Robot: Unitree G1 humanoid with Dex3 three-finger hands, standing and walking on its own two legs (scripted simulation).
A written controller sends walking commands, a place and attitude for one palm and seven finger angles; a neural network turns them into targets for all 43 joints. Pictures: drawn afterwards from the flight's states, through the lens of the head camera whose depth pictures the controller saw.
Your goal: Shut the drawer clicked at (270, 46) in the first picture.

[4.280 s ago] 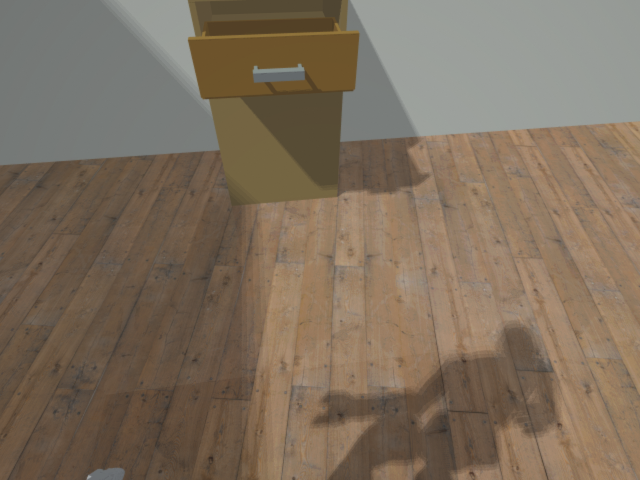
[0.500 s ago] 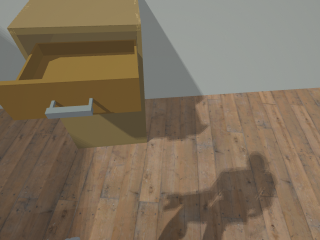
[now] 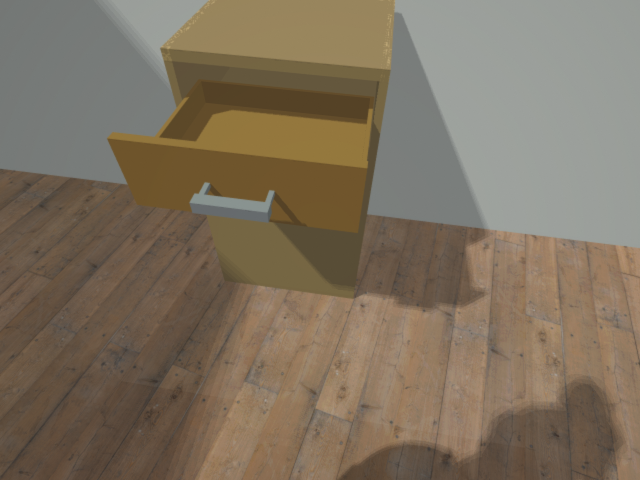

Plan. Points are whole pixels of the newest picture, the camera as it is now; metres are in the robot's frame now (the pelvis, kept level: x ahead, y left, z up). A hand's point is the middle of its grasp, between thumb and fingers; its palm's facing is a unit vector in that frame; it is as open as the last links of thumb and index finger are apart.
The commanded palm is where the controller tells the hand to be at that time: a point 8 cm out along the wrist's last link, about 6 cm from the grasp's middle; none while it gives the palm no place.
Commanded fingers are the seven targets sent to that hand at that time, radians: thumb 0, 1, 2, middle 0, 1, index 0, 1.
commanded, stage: take the last steps up to it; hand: left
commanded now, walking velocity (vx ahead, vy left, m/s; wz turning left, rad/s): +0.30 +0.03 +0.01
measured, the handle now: (234, 199) +0.55 +0.22 +0.00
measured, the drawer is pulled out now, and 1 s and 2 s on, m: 0.30 0.30 0.30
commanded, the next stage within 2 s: come to a stop and stand still in 0.58 s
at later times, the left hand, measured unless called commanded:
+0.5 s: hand (216, 399) +0.26 +0.20 -0.18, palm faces -0.06 -0.98 -0.19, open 7.4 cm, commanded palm none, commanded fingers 0.00 0.90 0.90 -0.20 -0.30 -0.20 -0.30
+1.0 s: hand (219, 395) +0.27 +0.20 -0.19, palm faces +0.04 -0.98 -0.21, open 7.3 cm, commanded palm none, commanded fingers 0.00 0.90 0.90 -0.20 -0.30 -0.20 -0.30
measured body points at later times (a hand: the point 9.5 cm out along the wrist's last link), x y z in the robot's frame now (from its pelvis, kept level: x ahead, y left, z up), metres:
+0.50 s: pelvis +0.14 +0.03 -0.02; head +0.16 +0.02 +0.43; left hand +0.26 +0.25 -0.16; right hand +0.01 -0.17 -0.17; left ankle -0.01 +0.13 -0.74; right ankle +0.26 -0.07 -0.73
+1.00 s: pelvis +0.24 +0.02 -0.01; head +0.26 +0.03 +0.44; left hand +0.27 +0.25 -0.17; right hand +0.30 -0.22 -0.16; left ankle +0.29 +0.15 -0.75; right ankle +0.26 -0.07 -0.74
